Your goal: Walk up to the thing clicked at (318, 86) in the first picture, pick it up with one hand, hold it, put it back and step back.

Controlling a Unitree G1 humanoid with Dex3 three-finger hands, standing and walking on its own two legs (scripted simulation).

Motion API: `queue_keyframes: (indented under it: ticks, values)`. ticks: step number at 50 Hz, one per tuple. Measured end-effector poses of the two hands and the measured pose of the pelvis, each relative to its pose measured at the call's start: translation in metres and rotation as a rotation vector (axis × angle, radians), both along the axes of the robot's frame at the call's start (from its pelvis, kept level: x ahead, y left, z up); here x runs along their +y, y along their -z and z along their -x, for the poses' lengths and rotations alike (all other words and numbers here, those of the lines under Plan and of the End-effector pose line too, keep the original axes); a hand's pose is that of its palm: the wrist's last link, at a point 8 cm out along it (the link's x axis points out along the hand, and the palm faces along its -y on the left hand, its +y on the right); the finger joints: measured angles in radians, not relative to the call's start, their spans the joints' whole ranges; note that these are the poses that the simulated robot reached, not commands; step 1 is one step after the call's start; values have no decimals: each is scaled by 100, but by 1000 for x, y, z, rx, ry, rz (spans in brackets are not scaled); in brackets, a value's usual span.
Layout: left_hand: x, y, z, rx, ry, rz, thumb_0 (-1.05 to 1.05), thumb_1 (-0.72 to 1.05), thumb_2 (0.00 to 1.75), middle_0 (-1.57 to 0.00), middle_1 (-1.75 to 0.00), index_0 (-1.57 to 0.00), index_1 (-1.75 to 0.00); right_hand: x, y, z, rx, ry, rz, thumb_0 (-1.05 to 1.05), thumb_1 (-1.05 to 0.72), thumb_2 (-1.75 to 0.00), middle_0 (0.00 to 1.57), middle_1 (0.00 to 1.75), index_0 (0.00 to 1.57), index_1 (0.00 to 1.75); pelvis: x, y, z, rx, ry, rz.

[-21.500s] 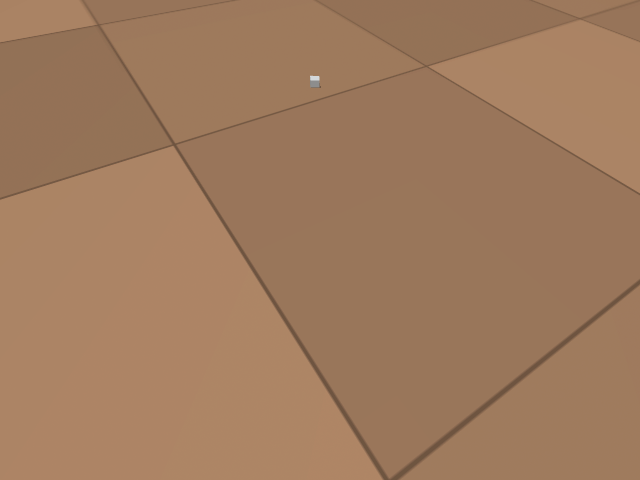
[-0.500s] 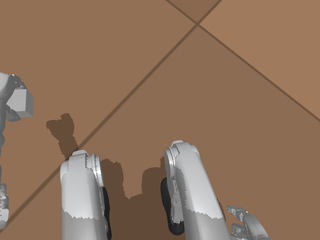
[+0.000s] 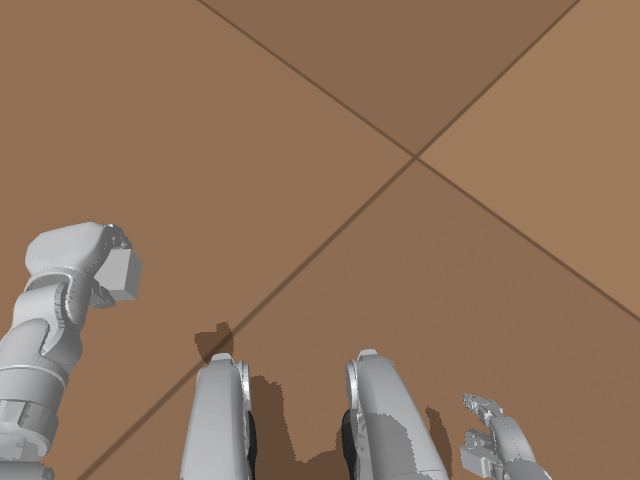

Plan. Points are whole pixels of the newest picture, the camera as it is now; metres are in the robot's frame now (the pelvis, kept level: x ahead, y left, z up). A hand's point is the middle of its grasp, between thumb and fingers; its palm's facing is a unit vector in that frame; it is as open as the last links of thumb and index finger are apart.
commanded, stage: lift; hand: left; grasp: from above
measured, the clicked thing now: (112, 275) +0.40 +0.27 -0.10
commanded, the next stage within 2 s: hold in 0.70 s
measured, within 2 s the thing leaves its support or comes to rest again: neither
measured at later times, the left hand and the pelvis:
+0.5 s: hand (63, 247) +0.36 +0.25 +0.07, palm faces -0.40 -0.12 -0.91, open 8.3 cm; pelvis +0.04 +0.00 +0.14, yaw +1 degrees
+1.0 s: hand (49, 191) +0.39 +0.24 +0.13, palm faces -0.41 -0.12 -0.90, open 8.3 cm; pelvis +0.08 +0.00 +0.19, yaw +1 degrees
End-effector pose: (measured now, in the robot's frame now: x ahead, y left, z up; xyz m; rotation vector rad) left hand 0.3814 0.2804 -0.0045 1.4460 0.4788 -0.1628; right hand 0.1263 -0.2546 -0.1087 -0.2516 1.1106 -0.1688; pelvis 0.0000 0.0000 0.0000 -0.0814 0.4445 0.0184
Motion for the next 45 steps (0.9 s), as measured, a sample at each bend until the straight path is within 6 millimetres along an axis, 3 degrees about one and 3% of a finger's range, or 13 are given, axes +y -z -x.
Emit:
queue_keyframes:
  ticks: [9,17,30,45]
  values:
    - [-11,-59,23,54,-10,14,3,37,9,-106,-39,-84,-26,0,-69,-6,-70,18,4,1,-89,-90,20,30,20,30,-1,-66,-13,-97,-11,-21]
    - [-25,-95,28,29,4,0,3,38,8,-105,-41,-83,-26,-3,-109,-9,-86,36,10,1,-90,-90,20,30,20,30,-2,-107,-27,-162,-14,-35]
    - [-32,-145,7,33,-41,-11,3,38,8,-105,-40,-84,-25,0,-150,-14,-82,72,-17,1,-90,-90,20,30,20,30,0,-154,-50,-238,-4,-54]
    - [-38,-180,-11,14,-34,-15,3,37,8,-106,-39,-85,-24,0,-176,-40,-94,71,-33,1,-90,-90,20,30,20,30,2,-181,-74,-289,2,-69]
